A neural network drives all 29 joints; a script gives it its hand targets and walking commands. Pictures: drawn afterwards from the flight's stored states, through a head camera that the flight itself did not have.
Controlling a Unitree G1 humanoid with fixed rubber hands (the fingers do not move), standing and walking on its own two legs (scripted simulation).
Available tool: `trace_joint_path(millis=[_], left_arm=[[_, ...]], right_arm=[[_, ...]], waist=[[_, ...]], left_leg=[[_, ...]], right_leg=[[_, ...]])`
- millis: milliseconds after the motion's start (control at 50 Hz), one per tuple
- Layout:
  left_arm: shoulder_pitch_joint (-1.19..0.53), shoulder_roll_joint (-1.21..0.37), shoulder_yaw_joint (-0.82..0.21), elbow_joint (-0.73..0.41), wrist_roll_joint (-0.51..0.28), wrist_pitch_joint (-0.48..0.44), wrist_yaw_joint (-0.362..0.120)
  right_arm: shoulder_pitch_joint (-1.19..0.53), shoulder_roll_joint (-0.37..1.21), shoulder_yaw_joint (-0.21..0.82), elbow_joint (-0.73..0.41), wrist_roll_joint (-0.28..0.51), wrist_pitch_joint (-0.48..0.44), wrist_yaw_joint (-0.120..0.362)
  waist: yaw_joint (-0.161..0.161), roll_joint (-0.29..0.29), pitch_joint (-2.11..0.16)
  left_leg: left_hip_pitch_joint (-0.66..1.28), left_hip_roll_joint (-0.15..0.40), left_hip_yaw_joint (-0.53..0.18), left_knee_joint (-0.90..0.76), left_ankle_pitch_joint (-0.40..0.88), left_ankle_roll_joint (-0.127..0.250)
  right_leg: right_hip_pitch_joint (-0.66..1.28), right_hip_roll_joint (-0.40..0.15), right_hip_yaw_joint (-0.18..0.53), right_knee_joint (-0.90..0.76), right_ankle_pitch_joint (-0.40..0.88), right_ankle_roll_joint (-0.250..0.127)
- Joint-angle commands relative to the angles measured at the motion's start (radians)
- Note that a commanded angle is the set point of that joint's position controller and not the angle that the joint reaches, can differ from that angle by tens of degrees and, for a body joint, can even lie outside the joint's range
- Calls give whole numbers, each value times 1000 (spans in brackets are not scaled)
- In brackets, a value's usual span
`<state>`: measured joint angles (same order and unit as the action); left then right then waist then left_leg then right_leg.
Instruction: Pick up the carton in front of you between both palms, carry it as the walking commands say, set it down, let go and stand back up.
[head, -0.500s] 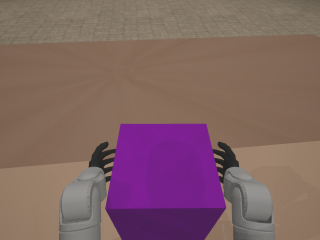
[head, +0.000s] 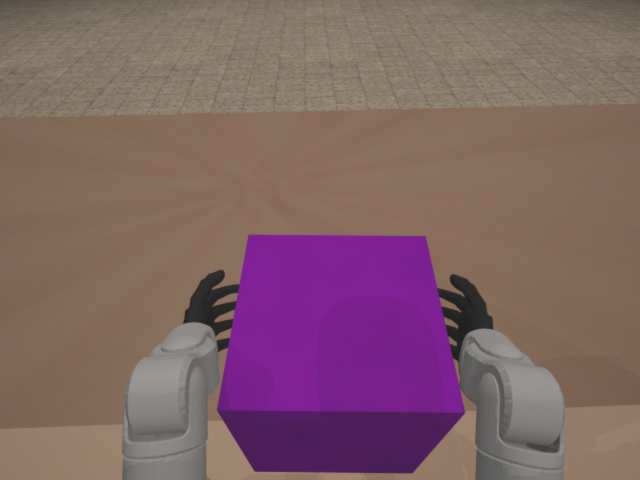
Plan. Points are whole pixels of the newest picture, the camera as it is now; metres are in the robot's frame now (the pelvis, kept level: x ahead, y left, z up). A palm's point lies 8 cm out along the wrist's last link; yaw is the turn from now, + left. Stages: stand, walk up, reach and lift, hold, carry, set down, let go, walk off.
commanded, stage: carry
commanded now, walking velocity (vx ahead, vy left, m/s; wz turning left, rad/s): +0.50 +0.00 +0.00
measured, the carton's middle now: (335, 360) +0.28 +0.00 +0.03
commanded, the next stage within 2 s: none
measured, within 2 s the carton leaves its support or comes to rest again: neither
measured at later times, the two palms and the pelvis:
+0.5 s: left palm (251, 133) +0.68 +0.16 +0.11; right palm (417, 134) +0.66 -0.14 +0.12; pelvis +0.32 +0.02 +0.00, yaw -3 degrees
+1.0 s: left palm (279, 60) +1.03 +0.14 +0.11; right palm (400, 64) +1.03 -0.16 +0.11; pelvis +0.66 +0.01 -0.03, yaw -1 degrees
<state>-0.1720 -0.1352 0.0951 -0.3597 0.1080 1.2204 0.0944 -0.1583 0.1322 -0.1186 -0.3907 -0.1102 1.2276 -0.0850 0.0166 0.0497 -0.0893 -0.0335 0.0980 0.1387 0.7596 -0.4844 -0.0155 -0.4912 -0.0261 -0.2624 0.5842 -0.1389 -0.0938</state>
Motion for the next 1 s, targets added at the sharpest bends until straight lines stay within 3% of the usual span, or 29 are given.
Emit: trace_joint_path(millis=[0,40,80,140,220,320,360,380,400,420,440,460,480,500,520,540,600,680,760,840,860,880,900,920,940,960,980], left_arm=[[-422,-854,-688,-51,-417,12,-261],[-476,-920,-711,-65,-432,-7,-264],[-523,-943,-729,-72,-447,-24,-267],[-542,-918,-741,-59,-459,-41,-273],[-615,-827,-729,-13,-457,-53,-267],[-778,-714,-668,106,-446,-42,-233],[-846,-712,-637,171,-447,-33,-221],[-882,-719,-625,202,-450,-30,-217],[-924,-730,-614,230,-455,-25,-213],[-966,-743,-604,256,-457,-21,-210],[-1008,-753,-592,283,-460,-19,-207],[-1050,-801,-587,313,-468,-17,-203],[-1093,-817,-574,325,-469,-22,-198],[-1150,-864,-567,331,-475,-30,-194],[-1179,-898,-555,338,-476,-39,-190],[-1203,-930,-549,335,-476,-49,-185],[-1226,-982,-534,329,-465,-61,-167],[-1179,-993,-537,325,-432,-77,-149],[-1190,-976,-570,246,-422,-79,-146],[-1152,-918,-593,220,-420,-53,-163],[-1123,-900,-588,239,-419,-42,-171],[-1088,-879,-575,266,-413,-33,-180],[-1049,-858,-557,295,-406,-25,-187],[-1033,-832,-536,311,-398,-18,-194],[-1020,-809,-509,332,-393,-8,-199],[-1048,-769,-493,352,-371,-5,-198],[-1026,-793,-498,370,-397,-1,-202]], right_arm=[[-477,825,726,-44,402,18,250],[-496,889,737,-33,403,-6,251],[-506,926,746,-14,403,-29,247],[-511,922,760,13,389,-57,231],[-611,850,766,33,388,-67,210],[-796,745,713,138,414,-46,189],[-861,733,672,200,423,-35,185],[-891,733,650,233,427,-31,184],[-914,736,625,273,428,-29,184],[-926,736,597,320,426,-28,185],[-945,742,569,356,428,-28,188],[-997,731,546,390,421,-33,190],[-1018,787,557,424,452,-37,196],[-1079,832,561,407,475,-46,203],[-1138,892,566,392,503,-54,210],[-1205,934,579,363,527,-62,216],[-1297,1001,582,325,560,-76,215],[-1268,1011,579,315,544,-78,212],[-1229,989,606,277,519,-80,212],[-1146,934,623,273,488,-66,203],[-1122,917,625,291,479,-60,201],[-1107,904,628,311,473,-54,201],[-1100,893,629,333,473,-46,203],[-1095,879,629,356,475,-41,206],[-1111,868,620,375,471,-35,207],[-1138,908,611,386,490,-16,205],[-1150,895,604,372,493,-10,202]], waist=[[14,-277,-316],[6,-90,-305],[-2,-107,-308],[-1,-154,-280],[18,-172,-212],[38,-196,-138],[26,-206,-123],[8,-208,-144],[-22,-189,-194],[-64,-125,-276],[-96,-11,-365],[-85,265,-450],[-98,288,-439],[-86,210,-400],[-84,73,-392],[-69,11,-386],[-62,45,-423],[-80,47,-430],[-94,77,-404],[-128,47,-320],[-121,49,-309],[-95,38,-316],[-49,16,-340],[-4,-26,-357],[10,-142,-387],[36,-376,-490],[62,-373,-538]], left_leg=[[-640,-68,-127,617,18,24],[-628,7,-153,555,118,52],[-578,19,-134,446,187,49],[-607,8,-84,317,229,31],[-683,-6,-30,120,329,18],[-601,-55,34,-117,450,62],[-538,-65,35,-177,461,89],[-468,-79,41,-195,447,101],[-339,-112,67,-232,442,102],[-150,-155,102,-265,390,92],[47,1,-110,-254,295,98],[289,255,-619,-351,226,249],[307,266,-714,-440,257,289],[280,247,-605,-382,411,287],[234,222,-517,-343,550,263],[175,207,-443,-341,631,241],[161,178,-344,-345,647,226],[229,152,-266,-317,814,236],[220,94,-163,-294,857,213],[239,25,-94,-223,880,170],[225,22,-87,-172,868,157],[196,11,-66,-83,886,138],[122,-4,-26,46,875,114],[-24,-31,-8,183,708,92],[-265,-70,-21,344,291,85],[-626,-185,-92,578,-108,48],[-737,-151,-151,708,-142,60]], right_leg=[[760,-387,693,-322,76,-170],[634,-334,507,-283,239,-103],[557,-295,388,-315,170,-52],[537,-262,289,-345,142,-58],[569,-221,213,-334,234,-73],[539,-188,164,-295,309,-68],[551,-199,156,-261,370,-48],[555,-199,137,-199,469,-31],[547,-178,93,-76,545,-2],[502,-125,44,135,517,27],[340,-98,64,385,244,51],[-7,58,138,659,-182,84],[-157,85,247,809,-368,63],[-217,43,283,863,-346,36],[-228,12,296,822,-294,22],[-211,-14,295,760,-252,20],[-187,-29,278,618,-226,36],[-257,-14,229,410,-175,48],[-186,3,191,155,79,56],[-81,60,131,-140,281,50],[-25,63,129,-193,332,34],[76,69,119,-244,381,18],[240,64,103,-269,447,10],[413,-6,147,-216,565,11],[620,-169,319,-26,993,20],[967,-342,639,29,1111,-176],[972,-380,732,-14,766,-256]])
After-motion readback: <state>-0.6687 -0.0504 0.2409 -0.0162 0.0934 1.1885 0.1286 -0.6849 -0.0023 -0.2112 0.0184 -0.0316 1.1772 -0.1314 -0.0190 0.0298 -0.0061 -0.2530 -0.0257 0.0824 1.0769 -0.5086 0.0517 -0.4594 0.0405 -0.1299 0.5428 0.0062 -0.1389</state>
